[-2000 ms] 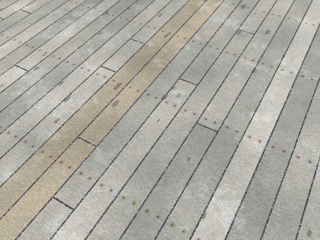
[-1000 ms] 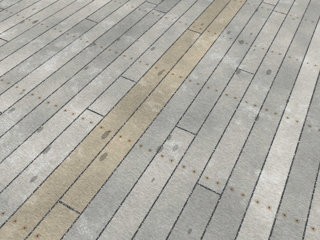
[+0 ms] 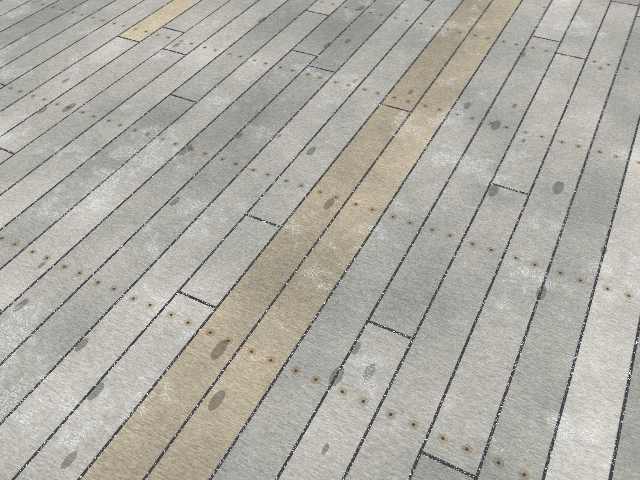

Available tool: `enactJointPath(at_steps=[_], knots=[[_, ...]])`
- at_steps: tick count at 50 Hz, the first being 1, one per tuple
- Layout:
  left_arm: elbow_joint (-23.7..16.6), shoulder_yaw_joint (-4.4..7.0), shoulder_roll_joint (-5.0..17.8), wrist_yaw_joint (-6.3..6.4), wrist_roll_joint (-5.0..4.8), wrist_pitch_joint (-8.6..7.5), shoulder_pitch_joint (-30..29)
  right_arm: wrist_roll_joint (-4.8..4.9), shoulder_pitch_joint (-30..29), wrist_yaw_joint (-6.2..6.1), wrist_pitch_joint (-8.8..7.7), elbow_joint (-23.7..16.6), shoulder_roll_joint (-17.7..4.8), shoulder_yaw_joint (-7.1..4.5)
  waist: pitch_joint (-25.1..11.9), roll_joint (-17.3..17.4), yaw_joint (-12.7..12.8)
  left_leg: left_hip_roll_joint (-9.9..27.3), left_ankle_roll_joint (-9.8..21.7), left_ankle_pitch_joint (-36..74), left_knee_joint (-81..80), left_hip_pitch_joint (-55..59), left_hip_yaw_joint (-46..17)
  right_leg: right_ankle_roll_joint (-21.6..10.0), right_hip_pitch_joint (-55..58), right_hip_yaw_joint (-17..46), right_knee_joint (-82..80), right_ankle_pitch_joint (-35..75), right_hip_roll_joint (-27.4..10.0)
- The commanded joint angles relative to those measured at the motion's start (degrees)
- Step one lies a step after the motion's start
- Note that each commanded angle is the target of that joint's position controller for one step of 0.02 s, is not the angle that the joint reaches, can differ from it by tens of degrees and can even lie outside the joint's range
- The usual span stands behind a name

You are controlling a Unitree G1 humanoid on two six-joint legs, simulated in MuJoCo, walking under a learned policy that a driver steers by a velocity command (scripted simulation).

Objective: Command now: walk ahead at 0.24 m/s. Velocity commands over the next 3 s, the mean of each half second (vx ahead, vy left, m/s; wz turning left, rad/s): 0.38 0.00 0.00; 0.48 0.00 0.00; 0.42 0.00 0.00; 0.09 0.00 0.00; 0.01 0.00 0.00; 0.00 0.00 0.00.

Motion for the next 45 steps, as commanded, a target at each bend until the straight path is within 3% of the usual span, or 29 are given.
enactJointPath(at_steps=[1,2,5,7,8,9,10,11,12,13,14,16,19,23,27,29,30,31,32,33,34,35,36,37,39,42,45], knots=[[-5.5,0.79,3.3,-0.93,0.8,-1.67,-5.2,-0.39,5.9,-0.12,-0.42,-0.1,-8.8,-2.4,12.2,6.9,-1.8,19.2,10.1,-23.8,-19.5,-3.5,-22.9,-0.4,-14.7,0.3,11.4,-3.0,-2.4],[-5.9,1.11,3.9,-1.27,0.73,-2.21,-5.0,-0.56,5.4,-0.01,-0.89,-0.4,-8.8,-2.58,11.3,5.6,-1.3,18.9,10.0,-20.5,-18.8,-1.2,-21.5,-0.5,-16.1,1.0,12.1,-3.3,-3.2],[-7.4,1.53,3.7,-1.79,-0.06,-3.6,-5.2,-0.32,3.7,0.33,-2.04,-0.8,-8.8,-2.9,10.4,5.7,-0.1,15.9,8.6,-13.8,-15.5,-2.6,-15.5,-0.7,-9.6,-0.6,4.9,-2.7,-2.6],[-5.6,1.77,2.6,-1.71,-0.49,-4.02,1.1,0.12,1.4,0.57,-2.28,-1.3,-9.1,-3.13,9.6,4.2,3.1,12.8,7.5,-11.9,-10.4,-10.2,-10.7,-0.9,4.5,-3.8,-3.9,2.1,0.2],[-3.5,2.31,3.2,-1.4,-0.47,-4.23,7.1,-0.07,1.0,0.71,-2.52,-1.6,-8.5,-3.02,8.1,2.0,5.1,10.5,6.6,-10.0,-4.7,-15.4,-8.3,-0.9,13.9,-3.0,-6.5,1.6,1.1],[-1.8,3.38,6.6,-0.7,0.18,-4.76,14.6,-0.39,-0.7,1.15,-3.13,-2.9,-5.8,-2.22,6.0,-6.9,8.3,5.7,4.5,-5.0,10.5,-22.0,-1.9,-2.3,22.5,9.3,-13.9,-5.8,-7.3],[-1.0,4.85,13.3,-0.28,-0.09,-4.62,21.4,-0.15,-1.3,1.89,-3.67,-5.8,-1.8,-1.22,2.9,-20.4,9.2,-1.3,2.0,-11.0,28.5,-34.4,5.4,-7.6,28.9,35.0,-25.0,-22.0,-21.2],[-0.6,4.35,11.6,-0.08,0.01,-3.82,19.2,-1.8,-3.8,2.46,-3.54,-7.0,-6.8,-2.39,5.9,-14.0,6.9,1.0,3.1,-12.3,38.8,-37.3,0.4,-10.9,22.8,41.1,-26.5,-25.2,-23.9],[-3.0,3.64,9.4,-0.3,0.19,-3.95,12.4,-1.81,-6.9,3.11,-3.62,-7.8,-6.8,-2.5,9.3,-6.1,4.1,4.2,3.7,-6.2,41.7,-38.4,-1.7,-10.2,18.0,35.5,-25.7,-22.6,-22.1],[-4.4,3.38,8.7,-0.58,0.09,-4.46,8.5,-1.21,-7.1,3.58,-3.98,-7.6,-5.6,-2.2,9.4,-2.9,2.5,5.5,3.4,-0.8,40.8,-36.4,-2.5,-8.9,15.1,29.3,-26.1,-14.9,-19.5],[-5.2,3.03,7.9,-0.5,-0.17,-4.96,6.6,-1.0,-6.5,3.86,-4.11,-7.2,-5.1,-2.24,8.4,-1.9,1.0,6.5,2.8,2.6,38.8,-34.0,-2.4,-7.7,14.0,24.3,-26.7,-7.7,-17.3],[-4.4,2.18,5.9,-0.13,-0.39,-5.8,7.8,-1.35,-5.6,4.15,-3.4,-6.6,-5.3,-2.45,6.5,-2.5,0.2,6.3,1.4,5.9,36.7,-32.2,-0.7,-6.5,15.4,16.7,-26.2,6.1,-14.2],[-2.6,1.65,5.8,0.14,-0.54,-6.28,12.3,-1.14,-10.3,4.15,-2.36,-8.4,-5.0,-2.47,6.4,-3.7,0.5,5.8,-0.1,8.5,33.8,-35.4,1.6,-6.8,18.1,11.1,-24.7,22.1,-13.0],[-2.5,1.1,5.8,0.11,-0.4,-6.44,13.2,-0.61,-21.7,4.24,-2.16,-13.0,-4.1,-1.6,8.5,-4.8,2.1,4.4,-0.9,13.6,21.0,-33.6,4.3,-7.0,15.7,6.6,-25.0,30.4,-11.2],[-1.7,1.33,7.2,0.38,-0.37,-6.67,14.0,-0.14,-26.3,4.07,-2.28,-15.3,-5.0,-1.36,9.1,-5.8,2.4,2.7,1.4,15.7,11.3,-27.0,6.1,-7.0,17.3,5.0,-24.3,37.3,-12.4],[-1.7,1.57,8.1,0.48,-0.23,-6.77,12.4,-0.14,-23.7,3.53,-2.63,-15.2,-6.3,-1.91,7.5,-5.6,0.4,1.0,3.6,13.6,9.2,-22.0,6.4,-6.4,20.0,3.8,-19.7,49.6,-13.3],[-1.8,1.84,8.9,0.61,-0.12,-6.72,11.5,-0.18,-19.7,3.12,-2.92,-14.1,-7.2,-2.45,5.2,-5.9,-1.5,-0.5,4.8,11.5,8.9,-17.6,6.7,-5.8,21.4,3.1,-14.5,57.6,-13.3],[-1.8,2.1,9.6,0.66,0.03,-6.44,10.8,-0.15,-12.4,2.68,-3.33,-11.8,-8.4,-3.2,1.4,-5.5,-4.5,-2.1,5.9,10.5,7.3,-10.6,6.8,-5.2,21.9,2.3,-5.8,61.8,-12.8],[-2.0,2.17,9.8,0.56,-0.16,-6.15,9.9,-0.63,-3.0,2.17,-3.8,-8.6,-9.9,-4.11,-3.3,-4.2,-8.3,-1.4,7.1,11.8,4.2,1.3,5.8,-4.3,17.2,1.0,5.9,56.6,-11.0],[-3.4,1.62,7.6,0.23,-0.49,-6.0,10.8,-2.13,6.1,1.67,-4.09,-7.0,-14.5,-5.45,-9.8,1.0,-10.5,11.0,9.6,2.0,3.2,14.7,-8.1,-3.7,5.8,-0.8,23.4,35.9,-8.0],[-4.0,0.98,1.7,-0.63,-2.39,-5.74,17.7,-2.56,6.2,2.19,-3.8,-7.3,-18.0,-6.19,-15.0,13.2,-5.8,26.3,18.2,-4.1,-5.9,25.8,-39.3,-1.8,-13.8,-0.1,45.1,-10.1,3.6],[-4.7,2.29,7.1,-0.61,-1.19,-5.51,11.8,-0.35,0.3,2.67,-3.28,-7.9,-15.7,-5.8,-10.6,4.8,-4.9,23.3,16.5,-10.8,-10.8,20.2,-40.8,-3.1,-18.9,6.9,48.1,-6.2,0.5],[-6.9,2.61,7.8,-0.82,-0.86,-5.71,5.7,0.22,-5.7,2.77,-3.49,-9.0,-12.1,-4.69,-2.4,2.6,-3.1,21.7,14.3,-9.2,-11.9,11.4,-30.8,-3.3,-20.5,6.3,45.4,0.0,-2.4],[-7.3,2.58,7.1,-0.9,-0.61,-5.93,3.3,0.01,-7.9,2.96,-4.09,-9.0,-9.0,-3.84,1.0,-0.6,-1.7,19.3,12.6,-0.9,-13.5,4.7,-24.7,-3.3,-18.2,6.1,42.0,3.4,-4.3],[-6.9,2.52,4.9,-1.36,0.75,-4.62,4.8,-0.03,-7.1,2.39,-4.91,-7.4,-5.7,-2.61,2.3,0.3,1.7,15.1,9.8,8.7,-14.9,-2.4,-15.8,-2.3,-12.5,6.0,36.8,4.6,-6.4],[-7.8,2.5,3.9,-2.01,1.01,-2.98,2.9,0.11,-2.5,1.92,-5.97,-5.7,-7.2,-2.47,3.3,1.3,2.7,13.4,9.6,16.6,-16.1,-3.9,-10.4,-0.7,-13.4,4.3,32.4,5.7,-7.0],[-11.0,2.53,5.1,-2.4,0.9,-2.24,-5.7,0.23,0.8,1.95,-5.96,-5.2,-8.5,-2.4,5.8,1.7,1.3,12.2,9.1,17.8,-18.3,-2.3,-7.6,0.9,-20.0,2.4,25.8,12.0,-8.2]])
Next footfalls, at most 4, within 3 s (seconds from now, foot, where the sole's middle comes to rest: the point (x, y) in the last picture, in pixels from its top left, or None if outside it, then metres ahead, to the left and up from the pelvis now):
0.64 left None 0.46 0.05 -0.78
1.22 right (387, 388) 0.78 -0.12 -0.78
1.68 left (316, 334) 0.93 0.05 -0.78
1.90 right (399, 363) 0.85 -0.15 -0.78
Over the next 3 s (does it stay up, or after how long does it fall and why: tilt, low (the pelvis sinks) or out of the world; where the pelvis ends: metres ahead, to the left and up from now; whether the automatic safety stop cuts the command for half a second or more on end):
stays up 0.87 -0.07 0.00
